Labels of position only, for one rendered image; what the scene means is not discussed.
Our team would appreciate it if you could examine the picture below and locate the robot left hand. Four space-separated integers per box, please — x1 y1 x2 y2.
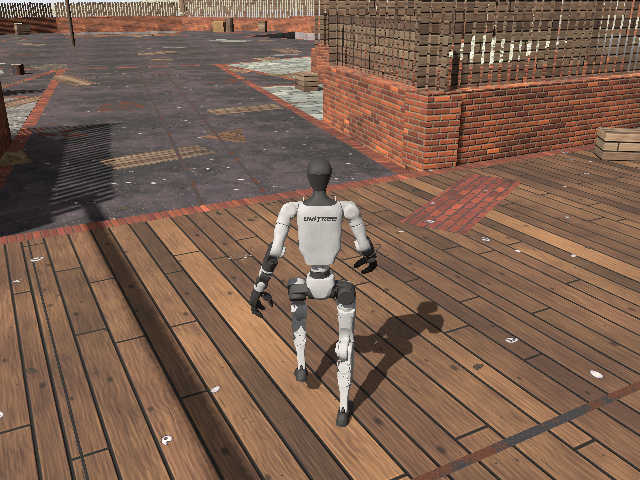
249 288 273 318

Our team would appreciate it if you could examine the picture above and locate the robot left upper arm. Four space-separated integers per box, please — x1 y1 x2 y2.
269 201 299 259

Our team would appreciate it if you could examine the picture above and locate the left robot forearm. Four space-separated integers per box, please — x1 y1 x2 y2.
254 242 278 292

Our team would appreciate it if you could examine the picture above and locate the robot torso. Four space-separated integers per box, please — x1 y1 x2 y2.
296 196 343 300

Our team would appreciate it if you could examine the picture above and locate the robot right hand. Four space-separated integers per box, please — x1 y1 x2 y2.
354 257 377 274

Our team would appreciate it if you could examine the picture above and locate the robot right upper arm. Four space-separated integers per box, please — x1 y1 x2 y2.
340 201 371 253

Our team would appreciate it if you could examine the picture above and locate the right robot forearm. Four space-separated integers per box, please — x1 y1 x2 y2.
362 236 377 263

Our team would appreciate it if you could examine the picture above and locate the robot head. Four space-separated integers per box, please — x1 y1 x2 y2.
302 158 337 206

